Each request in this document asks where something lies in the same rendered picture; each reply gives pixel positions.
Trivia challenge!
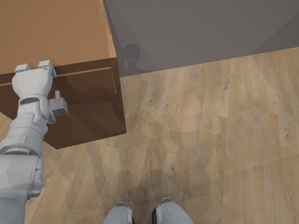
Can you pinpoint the robot right shin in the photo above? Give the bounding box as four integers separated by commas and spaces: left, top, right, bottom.
157, 198, 171, 224

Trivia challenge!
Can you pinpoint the cabinet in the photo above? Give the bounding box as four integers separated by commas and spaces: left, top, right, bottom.
0, 0, 127, 149

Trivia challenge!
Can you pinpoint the left robot forearm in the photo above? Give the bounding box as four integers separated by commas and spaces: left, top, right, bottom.
0, 94, 50, 158

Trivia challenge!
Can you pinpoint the handle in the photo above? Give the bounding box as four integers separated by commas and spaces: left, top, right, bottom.
49, 91, 68, 117

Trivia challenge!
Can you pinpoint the drawer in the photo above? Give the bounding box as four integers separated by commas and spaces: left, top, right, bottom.
0, 66, 116, 113

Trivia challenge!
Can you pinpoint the robot left upper arm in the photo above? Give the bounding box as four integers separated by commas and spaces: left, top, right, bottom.
0, 154, 45, 224

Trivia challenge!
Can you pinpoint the left robot thigh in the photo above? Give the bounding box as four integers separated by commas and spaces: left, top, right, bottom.
103, 205, 133, 224

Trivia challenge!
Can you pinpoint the left robot hand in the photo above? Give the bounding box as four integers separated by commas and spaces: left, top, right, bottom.
12, 60, 57, 125

